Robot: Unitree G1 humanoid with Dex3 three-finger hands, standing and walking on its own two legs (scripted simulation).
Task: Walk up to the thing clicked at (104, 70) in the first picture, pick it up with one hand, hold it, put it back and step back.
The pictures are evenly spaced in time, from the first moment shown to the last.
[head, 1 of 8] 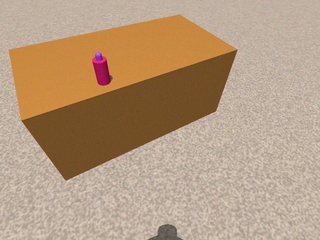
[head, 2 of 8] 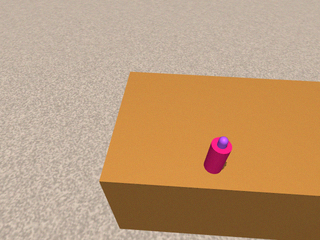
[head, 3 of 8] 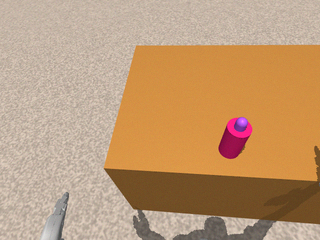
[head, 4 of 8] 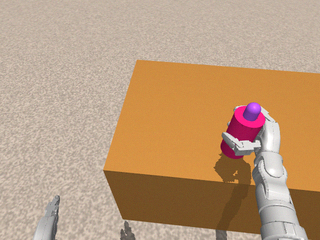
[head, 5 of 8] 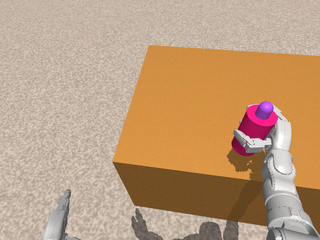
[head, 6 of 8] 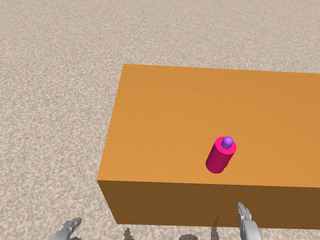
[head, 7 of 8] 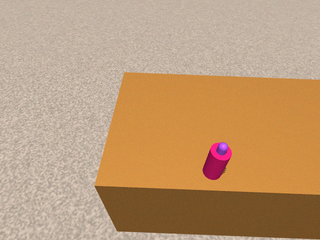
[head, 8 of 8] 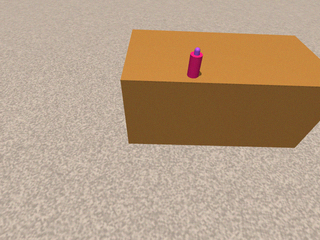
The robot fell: no
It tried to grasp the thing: yes
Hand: right
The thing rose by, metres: 0.24
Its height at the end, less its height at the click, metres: +0.00
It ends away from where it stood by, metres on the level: 0.02
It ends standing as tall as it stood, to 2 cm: yes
